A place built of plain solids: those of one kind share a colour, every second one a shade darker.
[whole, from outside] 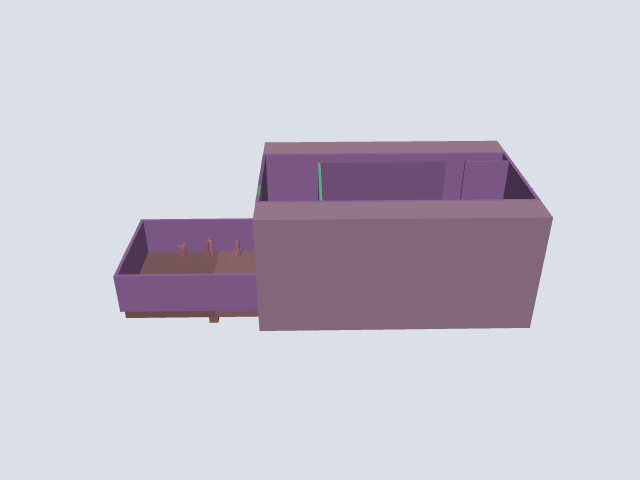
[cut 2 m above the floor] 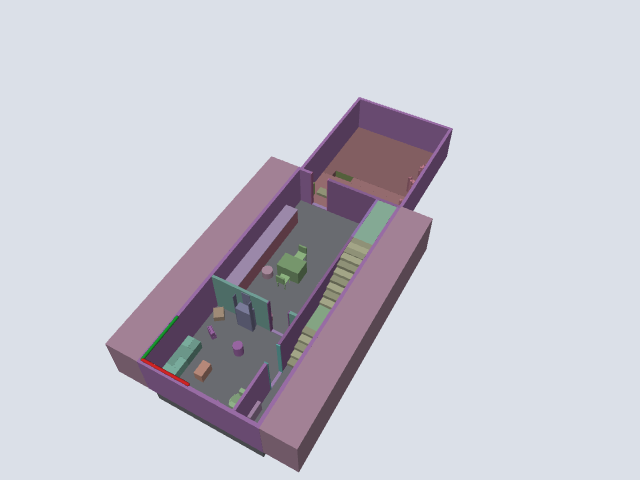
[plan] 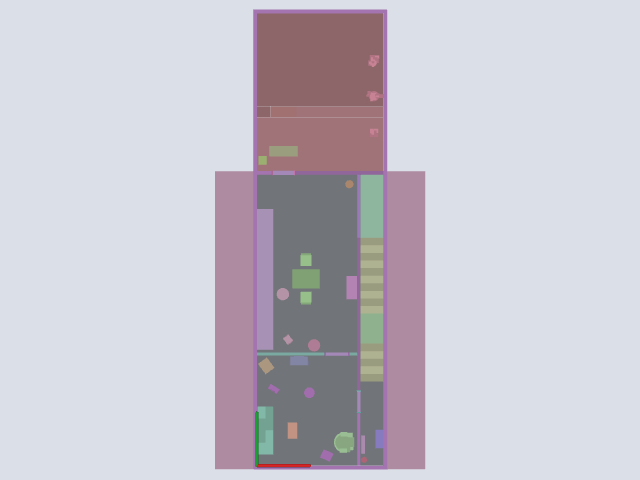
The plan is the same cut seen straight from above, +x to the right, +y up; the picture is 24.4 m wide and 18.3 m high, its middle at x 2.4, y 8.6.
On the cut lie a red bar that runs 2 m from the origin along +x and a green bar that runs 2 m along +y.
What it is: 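A terraced town house, two up and two down, 4.8 m between the party walls, 11.1 m deep; a hall 0.87 m wide; a stair of 16 risers of 163 mm on goings of 289 mm, 0.87 m wide, straight between the party wall and the hall's partition, arriving straight on the upper floor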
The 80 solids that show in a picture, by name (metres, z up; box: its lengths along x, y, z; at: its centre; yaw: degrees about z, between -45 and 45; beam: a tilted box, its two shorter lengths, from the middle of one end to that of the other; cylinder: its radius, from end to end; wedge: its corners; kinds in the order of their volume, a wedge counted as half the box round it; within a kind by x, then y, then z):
{
 "neighbour_1": {"box": [1.46, 11.36, 5.26], "at": [-0.87, 5.54, 2.58]},
 "neighbour_2": {"box": [1.46, 11.36, 5.26], "at": [5.69, 5.54, 2.58]},
 "wall_1": {"box": [0.15, 11.38, 5.26], "at": [-0.07, 5.54, 2.58]},
 "wall_2": {"box": [0.15, 6.3, 1.85], "at": [-0.07, 14.23, 0.88]},
 "wall_3": {"box": [0.71, 0.15, 5.26], "at": [0.21, 11.16, 2.58]},
 "wall_4": {"box": [5.12, 0.15, 5.26], "at": [2.41, -0.07, 2.58]},
 "wall_5": {"box": [5.12, 0.15, 1.85], "at": [2.41, 17.31, 0.88]},
 "wall_6": {"box": [3.52, 0.15, 5.26], "at": [3.21, 11.16, 2.58]},
 "wall_7": {"box": [0.12, 2.0, 5.26], "at": [3.88, 1.0, 2.58]},
 "wall_8": {"box": [0.12, 5.82, 5.26], "at": [3.88, 5.78, 2.58]},
 "wall_9": {"box": [0.15, 11.38, 5.26], "at": [4.89, 5.54, 2.58]},
 "wall_10": {"box": [0.15, 6.3, 1.85], "at": [4.89, 14.23, 0.88]},
 "ground_1": {"box": [0.51, 0.4, 0.5], "at": [0.25, 13.48, -0.25]},
 "ground_2": {"box": [4.82, 2.06, 0.5], "at": [2.41, 12.25, -0.25]},
 "ground_3": {"box": [4.82, 3.55, 0.5], "at": [2.41, 15.46, -0.25]},
 "ground_4": {"box": [3.31, 0.4, 0.5], "at": [3.16, 13.48, -0.25]},
 "under_landing_1": {"box": [0.87, 2.4, 2.65], "at": [4.38, 9.88, 1.28]},
 "tread_1": {"box": [0.87, 0.29, 0.21], "at": [4.38, 3.35, 0.06]},
 "tread_2": {"box": [0.87, 0.29, 0.38], "at": [4.38, 3.64, 0.14]},
 "tread_3": {"box": [0.87, 0.29, 0.54], "at": [4.38, 3.93, 0.22]},
 "tread_4": {"box": [0.87, 0.29, 0.7], "at": [4.38, 4.22, 0.3]},
 "tread_5": {"box": [0.87, 0.29, 0.87], "at": [4.38, 4.51, 0.38]},
 "tread_6": {"box": [0.87, 0.29, 1.03], "at": [4.38, 5.94, 0.46]},
 "tread_7": {"box": [0.87, 0.29, 1.19], "at": [4.38, 6.23, 0.55]},
 "tread_8": {"box": [0.87, 0.29, 1.35], "at": [4.38, 6.52, 0.63]},
 "tread_9": {"box": [0.87, 0.29, 1.52], "at": [4.38, 6.81, 0.71]},
 "tread_10": {"box": [0.87, 0.29, 1.68], "at": [4.38, 7.09, 0.79]},
 "tread_11": {"box": [0.87, 0.29, 1.84], "at": [4.38, 7.38, 0.87]},
 "tread_12": {"box": [0.87, 0.29, 2.01], "at": [4.38, 7.67, 0.95]},
 "tread_13": {"box": [0.87, 0.29, 2.17], "at": [4.38, 7.96, 1.03]},
 "tread_14": {"box": [0.87, 0.29, 2.33], "at": [4.38, 8.25, 1.12]},
 "tread_15": {"box": [0.87, 0.29, 2.5], "at": [4.38, 8.54, 1.2]},
 "kitchen_run_units_1": {"box": [0.6, 5.37, 0.91], "at": [0.3, 7.1, 0.41]},
 "bedroom_front_wall_1": {"box": [3.88, 0.12, 2.7], "at": [1.94, 8.62, 3.86]},
 "kitchen_wall_1": {"box": [2.57, 0.12, 2.56], "at": [1.28, 4.25, 1.23]},
 "kitchen_wall_2": {"box": [0.3, 0.12, 2.56], "at": [3.67, 4.25, 1.23]},
 "half_landing_1": {"box": [0.87, 1.15, 0.87], "at": [4.38, 5.22, 0.38]},
 "partition_low_beyond_1": {"box": [0.12, 2.4, 2.56], "at": [3.88, 9.88, 1.23]},
 "kitchen_table_1": {"box": [1.05, 0.74, 0.78], "at": [1.86, 7.12, 0.34]},
 "slotfit_sofa_1": {"box": [0.3, 0.47, 0.5], "at": [0.17, 1.11, 0.2]},
 "slotfit_sofa_2": {"box": [0.3, 0.46, 0.5], "at": [0.17, 2.02, 0.2]},
 "slotfit_sofa_3": {"box": [0.6, 0.45, 0.5], "at": [0.32, 0.64, 0.2]},
 "slotfit_sofa_4": {"box": [0.6, 0.45, 0.5], "at": [0.32, 1.57, 0.2]},
 "slotfit_sofa_5": {"box": [0.3, 0.47, 0.5], "at": [0.47, 1.11, 0.2]},
 "slotfit_sofa_6": {"box": [0.3, 0.46, 0.5], "at": [0.47, 2.02, 0.2]},
 "back_wall_over_door_1": {"box": [0.91, 0.15, 2.74], "at": [1.01, 11.16, 3.84]},
 "slotfit_kitchen_wall_table_1": {"box": [0.4, 0.89, 0.9], "at": [3.61, 6.78, 0.4]},
 "yard_feature_bottom_1": {"box": [1.0, 0.4, 0.8], "at": [1.01, 13.48, -0.8]},
 "slotfit_storage_1": {"box": [0.025, 0.18, 1.99], "at": [1.25, 3.91, 0.94]},
 "slotfit_storage_2": {"box": [0.2, 0.025, 1.99], "at": [1.51, 4.17, 0.94]},
 "slotfit_storage_3": {"box": [0.68, 0.34, 1.25], "at": [1.6, 3.99, 0.57]},
 "slotfit_storage_4": {"box": [0.04, 0.18, 1.99], "at": [1.96, 3.91, 0.94]},
 "slotfit_chair_1": {"cylinder": 0.3, "from": [3.28, 0.88, -0.05], "to": [3.28, 0.88, 0.42]},
 "slotfit_chair_2": {"box": [0.28, 0.17, 0.79], "at": [3.32, 1.19, 0.34]},
 "clutter_front_1": {"box": [0.39, 0.18, 0.45], "at": [0.63, 2.91, 0.18], "yaw": -32.7},
 "clutter_front_2": {"cylinder": 0.2, "from": [1.99, 2.78, -0.05], "to": [1.99, 2.78, 0.52]},
 "clutter_front_3": {"box": [0.41, 0.34, 0.35], "at": [2.66, 0.38, 0.13], "yaw": -24.4},
 "kitchen_run_worktop_1": {"box": [0.62, 5.37, 0.04], "at": [0.31, 7.1, 0.88]},
 "clutter_kitchen_1": {"cylinder": 0.24, "from": [0.98, 6.54, -0.05], "to": [0.98, 6.54, 0.36]},
 "clutter_kitchen_2": {"box": [0.26, 0.28, 0.79], "at": [1.18, 4.8, 0.34], "yaw": 37.6},
 "slotfit_low_table_1": {"box": [0.37, 0.62, 0.5], "at": [1.35, 1.34, 0.2]},
 "shoe_rack_1": {"box": [0.3, 0.7, 0.5], "at": [4.67, 1.01, 0.2]},
 "yard_step_1": {"box": [1.09, 0.41, 0.2], "at": [1.01, 11.98, 0.05]},
 "own_bin_1": {"box": [0.33, 0.33, 0.8], "at": [0.21, 11.63, 0.35]},
 "box_cardboard_1": {"box": [0.42, 0.49, 0.31], "at": [0.35, 3.8, 0.11], "yaw": 36.4},
 "own_basket_passage_1": {"cylinder": 0.23, "from": [2.17, 4.59, -0.05], "to": [2.17, 4.59, 0.31]},
 "radiator_1": {"box": [0.14, 0.7, 0.6], "at": [4.05, 0.8, 0.42]},
 "side_chair_1": {"box": [0.38, 0.08, 0.38], "at": [1.86, 6.18, 0.65]},
 "side_chair_2": {"box": [0.42, 0.42, 0.04], "at": [1.86, 6.42, 0.43]},
 "side_chair_3": {"box": [0.42, 0.42, 0.04], "at": [1.86, 7.82, 0.43]},
 "side_chair_4": {"box": [0.38, 0.08, 0.38], "at": [1.86, 8.06, 0.65]},
 "threshold_1": {"box": [0.89, 0.16, 0.08], "at": [1.01, 11.16, -0.01]},
 "threshold_2": {"box": [0.95, 0.13, 0.07], "at": [3.04, 4.25, -0.01]},
 "threshold_3": {"box": [0.13, 0.87, 0.07], "at": [3.88, 2.43, -0.01]},
 "own_bin_waste_kitchen_1": {"cylinder": 0.16, "from": [3.52, 10.72, -0.05], "to": [3.52, 10.72, 0.29]},
 "yard_feature_wall_1": {"box": [1.1, 0.05, 0.4], "at": [1.01, 13.71, -0.2]},
 "doorframe_back_1": {"box": [0.043, 0.19, 2.15], "at": [0.59, 11.16, 1.02]},
 "doorframe_kitchen_1": {"box": [0.044, 0.16, 2.15], "at": [2.59, 4.25, 1.02]},
 "own_plant_yard_1": {"box": [0.12, 0.14, 0.85], "at": [4.27, 14.21, 0.37]},
 "doorframe_front_room_1": {"box": [0.16, 0.043, 2.15], "at": [3.88, 2.84, 1.02]}
}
